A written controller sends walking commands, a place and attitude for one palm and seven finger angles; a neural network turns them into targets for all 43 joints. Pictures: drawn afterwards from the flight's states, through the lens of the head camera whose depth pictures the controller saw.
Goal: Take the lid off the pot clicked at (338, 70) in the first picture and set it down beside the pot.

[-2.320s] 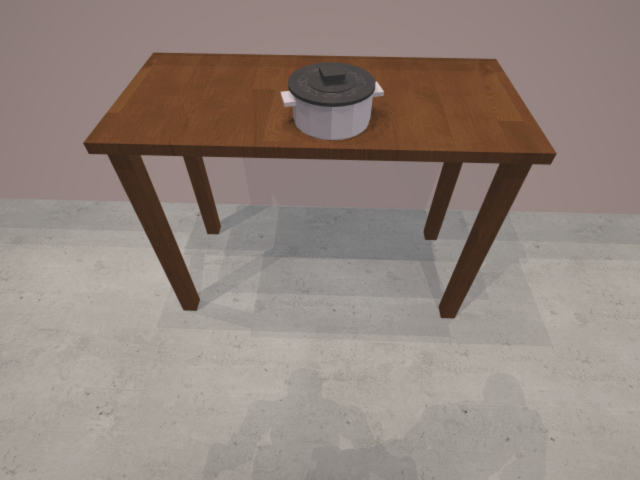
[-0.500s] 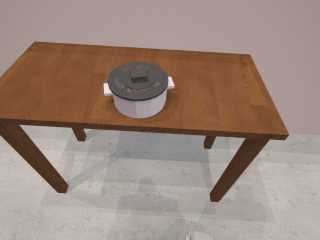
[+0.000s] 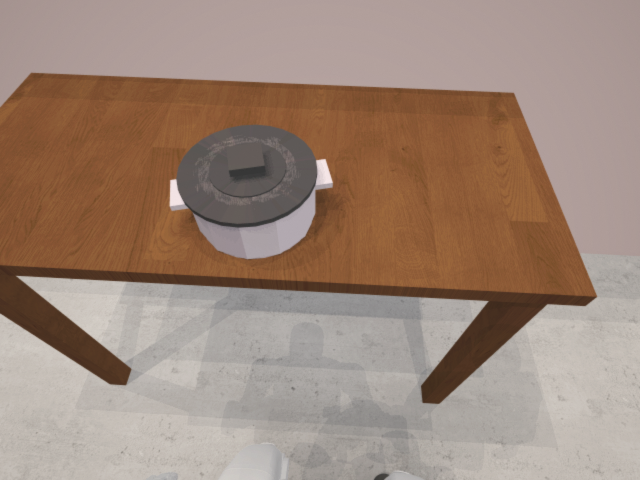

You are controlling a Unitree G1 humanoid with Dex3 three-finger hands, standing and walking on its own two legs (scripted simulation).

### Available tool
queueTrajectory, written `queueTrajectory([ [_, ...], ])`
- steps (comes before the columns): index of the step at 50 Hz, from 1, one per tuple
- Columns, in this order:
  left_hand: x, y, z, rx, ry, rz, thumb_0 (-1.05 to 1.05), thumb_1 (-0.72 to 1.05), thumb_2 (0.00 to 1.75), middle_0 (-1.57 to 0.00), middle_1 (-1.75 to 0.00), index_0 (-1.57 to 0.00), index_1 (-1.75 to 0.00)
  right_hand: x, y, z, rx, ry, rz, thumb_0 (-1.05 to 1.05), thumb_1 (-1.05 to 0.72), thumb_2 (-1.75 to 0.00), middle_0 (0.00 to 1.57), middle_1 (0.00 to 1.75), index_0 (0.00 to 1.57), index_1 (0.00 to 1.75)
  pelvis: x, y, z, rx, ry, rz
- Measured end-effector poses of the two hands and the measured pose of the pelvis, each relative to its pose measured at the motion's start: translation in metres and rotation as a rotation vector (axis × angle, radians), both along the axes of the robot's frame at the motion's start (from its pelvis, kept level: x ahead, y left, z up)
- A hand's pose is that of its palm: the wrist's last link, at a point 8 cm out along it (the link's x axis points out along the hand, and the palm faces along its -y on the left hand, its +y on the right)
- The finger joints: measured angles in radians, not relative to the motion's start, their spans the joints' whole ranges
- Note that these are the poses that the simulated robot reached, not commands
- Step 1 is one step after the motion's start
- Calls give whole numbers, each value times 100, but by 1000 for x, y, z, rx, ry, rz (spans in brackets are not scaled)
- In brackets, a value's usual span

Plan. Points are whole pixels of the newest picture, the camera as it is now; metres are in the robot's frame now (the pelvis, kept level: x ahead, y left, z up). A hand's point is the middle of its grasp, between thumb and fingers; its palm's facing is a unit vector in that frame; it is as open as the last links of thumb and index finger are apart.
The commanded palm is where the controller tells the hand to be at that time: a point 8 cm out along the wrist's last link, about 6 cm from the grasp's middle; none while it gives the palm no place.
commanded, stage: come to a stop and stand still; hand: left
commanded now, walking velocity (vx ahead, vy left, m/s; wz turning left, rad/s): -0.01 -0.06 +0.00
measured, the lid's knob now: (245, 159) +0.50 +0.14 +0.10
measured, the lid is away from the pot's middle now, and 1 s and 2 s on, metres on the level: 0.00 0.00 0.00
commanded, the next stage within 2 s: look again from close up in 1.14 s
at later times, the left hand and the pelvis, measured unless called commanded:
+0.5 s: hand out of the picture -0.06 +0.27 -0.17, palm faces +0.03 -0.98 -0.21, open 7.4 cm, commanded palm none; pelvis -0.05 +0.08 +0.01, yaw -1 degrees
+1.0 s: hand out of the picture -0.15 +0.26 -0.17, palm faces +0.05 -0.98 -0.17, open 7.4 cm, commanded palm none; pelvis -0.09 +0.10 +0.01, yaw -1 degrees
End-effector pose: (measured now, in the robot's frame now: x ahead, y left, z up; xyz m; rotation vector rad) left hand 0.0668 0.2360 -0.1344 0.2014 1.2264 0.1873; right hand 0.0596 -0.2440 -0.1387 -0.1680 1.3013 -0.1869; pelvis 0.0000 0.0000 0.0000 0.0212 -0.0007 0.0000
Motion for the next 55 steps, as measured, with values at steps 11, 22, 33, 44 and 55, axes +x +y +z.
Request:
queueTrajectory([
  [11,-47,74,-23,-39,39,59,0,91,90,-20,-30,-20,-30,-2,63,27,-62,-129,63,0,-91,-90,20,30,20,30,-23,52,-3,-45,-30,-1],
  [22,-117,88,-9,-49,178,47,0,91,90,-20,-30,-20,-30,-50,98,24,-19,-87,10,0,-92,-90,21,30,21,30,-43,81,9,-28,-3,-13],
  [33,-169,68,-8,-83,228,42,0,91,90,-20,-30,-20,-30,-137,107,4,30,77,-67,0,-92,-90,20,30,20,30,-64,88,7,-37,-27,-20],
  [44,-180,63,-15,-129,232,33,0,91,90,-20,-30,-20,-30,-193,132,6,45,198,-108,0,-91,-90,20,30,20,30,-78,98,7,-30,-20,-24],
  [55,-254,69,-8,-105,365,103,0,91,90,-20,-30,-20,-30,-170,131,1,45,106,-81,1,-92,-90,20,30,20,30,-92,100,5,-44,-30,-23],
])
